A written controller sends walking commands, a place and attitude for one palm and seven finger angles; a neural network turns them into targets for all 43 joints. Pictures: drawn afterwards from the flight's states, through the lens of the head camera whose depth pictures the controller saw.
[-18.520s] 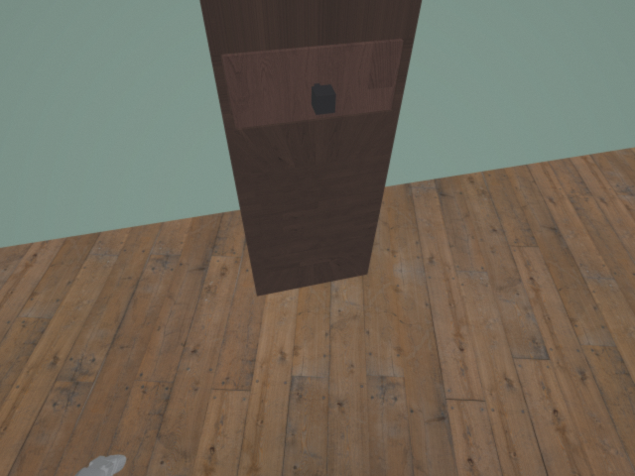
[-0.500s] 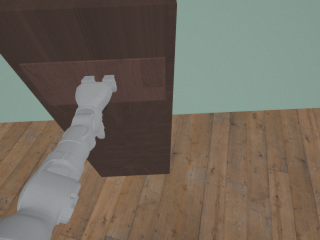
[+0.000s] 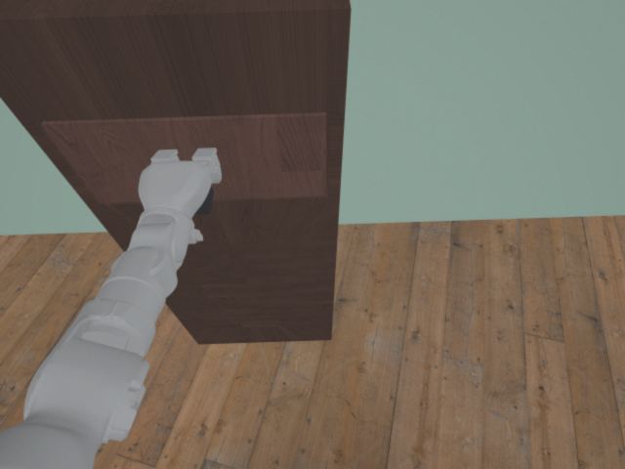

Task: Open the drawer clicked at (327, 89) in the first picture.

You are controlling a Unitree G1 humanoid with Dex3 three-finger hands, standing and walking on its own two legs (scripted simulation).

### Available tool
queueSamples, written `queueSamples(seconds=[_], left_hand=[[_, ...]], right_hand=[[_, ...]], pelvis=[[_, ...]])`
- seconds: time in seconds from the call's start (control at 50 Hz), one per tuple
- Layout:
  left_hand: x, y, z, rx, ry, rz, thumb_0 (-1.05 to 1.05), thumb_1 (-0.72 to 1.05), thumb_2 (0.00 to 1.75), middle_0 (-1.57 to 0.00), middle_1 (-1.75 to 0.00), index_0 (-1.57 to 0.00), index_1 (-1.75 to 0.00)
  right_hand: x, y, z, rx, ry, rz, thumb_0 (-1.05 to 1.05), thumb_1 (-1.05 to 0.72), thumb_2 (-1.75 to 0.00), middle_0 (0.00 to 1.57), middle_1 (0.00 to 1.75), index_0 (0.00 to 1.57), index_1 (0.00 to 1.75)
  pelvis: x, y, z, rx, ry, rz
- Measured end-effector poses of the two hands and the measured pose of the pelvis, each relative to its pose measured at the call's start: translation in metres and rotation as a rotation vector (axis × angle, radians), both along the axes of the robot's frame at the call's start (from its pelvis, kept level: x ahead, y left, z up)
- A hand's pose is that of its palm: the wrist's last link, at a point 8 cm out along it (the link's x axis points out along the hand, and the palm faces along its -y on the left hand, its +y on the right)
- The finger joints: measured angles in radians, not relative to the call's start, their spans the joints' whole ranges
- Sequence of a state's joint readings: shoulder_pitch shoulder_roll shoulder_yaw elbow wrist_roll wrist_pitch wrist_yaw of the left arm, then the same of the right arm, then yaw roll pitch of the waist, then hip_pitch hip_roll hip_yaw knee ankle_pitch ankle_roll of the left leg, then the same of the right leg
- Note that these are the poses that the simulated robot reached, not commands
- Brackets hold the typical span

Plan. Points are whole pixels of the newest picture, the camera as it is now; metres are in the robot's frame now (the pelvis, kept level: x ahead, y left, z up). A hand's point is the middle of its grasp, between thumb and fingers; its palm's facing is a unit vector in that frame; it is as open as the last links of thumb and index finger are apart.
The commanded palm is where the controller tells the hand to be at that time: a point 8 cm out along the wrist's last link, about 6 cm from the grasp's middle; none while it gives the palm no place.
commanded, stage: close the thumb around the handle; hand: left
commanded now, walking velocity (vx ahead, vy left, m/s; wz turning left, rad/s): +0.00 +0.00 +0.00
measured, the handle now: (196, 183) +0.50 +0.17 +0.05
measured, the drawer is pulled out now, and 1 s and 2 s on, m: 0.00 0.05 0.18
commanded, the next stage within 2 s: pull the drawer open in 0.36 s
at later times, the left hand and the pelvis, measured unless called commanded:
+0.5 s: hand (189, 212) +0.46 +0.18 +0.04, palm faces -0.02 -0.03 -1.00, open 8.2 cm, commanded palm +0.43 +0.18 +0.10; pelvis +0.00 +0.01 +0.00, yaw +0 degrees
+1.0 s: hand (184, 242) +0.41 +0.18 +0.04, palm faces +0.01 -0.06 -1.00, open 8.0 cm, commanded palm +0.37 +0.18 +0.10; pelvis +0.01 +0.00 +0.01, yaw -1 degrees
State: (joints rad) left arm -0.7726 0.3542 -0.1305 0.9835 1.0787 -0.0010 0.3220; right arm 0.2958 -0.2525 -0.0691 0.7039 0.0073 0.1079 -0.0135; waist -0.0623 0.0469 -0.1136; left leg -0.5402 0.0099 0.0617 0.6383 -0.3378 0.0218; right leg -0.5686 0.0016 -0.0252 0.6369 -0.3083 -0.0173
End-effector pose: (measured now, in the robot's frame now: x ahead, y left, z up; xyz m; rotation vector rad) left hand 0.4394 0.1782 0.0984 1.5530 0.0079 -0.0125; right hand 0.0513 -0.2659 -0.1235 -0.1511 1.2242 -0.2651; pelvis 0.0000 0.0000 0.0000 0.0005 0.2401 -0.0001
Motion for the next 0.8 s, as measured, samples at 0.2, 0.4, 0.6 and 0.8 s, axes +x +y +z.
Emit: queueSamples(seconds=[0.2,0.4,0.6,0.8], left_hand=[[0.001,0.001,-0.004,-0.015,0.014,0.010,0.02,0.36,0.69,-0.39,-1.31,-0.31,-1.31],[0.001,0.001,-0.005,-0.013,0.008,0.009,0.01,0.35,0.70,-0.42,-1.34,-0.30,-1.34],[-0.001,0.002,-0.005,-0.023,0.009,0.007,0.02,0.35,0.70,-0.42,-1.35,-0.31,-1.35],[-0.018,0.002,-0.005,-0.040,-0.010,0.000,0.04,0.35,0.71,-0.42,-1.35,-0.33,-1.35]], right_hand=[[-0.003,0.007,-0.003,0.015,0.017,-0.004,0.00,-0.90,-0.90,0.20,0.30,0.20,0.30],[-0.009,0.010,-0.004,0.019,0.028,-0.013,0.00,-0.90,-0.90,0.20,0.30,0.20,0.30],[-0.010,0.009,-0.001,0.014,0.015,-0.026,0.00,-0.90,-0.90,0.20,0.30,0.20,0.30],[0.009,0.010,0.001,0.032,-0.025,-0.020,0.01,-0.90,-0.90,0.20,0.30,0.20,0.30]], pelvis=[[0.002,0.003,0.000,-0.001,0.006,-0.001],[0.001,0.005,-0.001,-0.003,0.006,-0.003],[0.001,0.006,0.000,-0.002,0.003,-0.014],[0.008,0.006,0.003,-0.002,-0.014,-0.025]])
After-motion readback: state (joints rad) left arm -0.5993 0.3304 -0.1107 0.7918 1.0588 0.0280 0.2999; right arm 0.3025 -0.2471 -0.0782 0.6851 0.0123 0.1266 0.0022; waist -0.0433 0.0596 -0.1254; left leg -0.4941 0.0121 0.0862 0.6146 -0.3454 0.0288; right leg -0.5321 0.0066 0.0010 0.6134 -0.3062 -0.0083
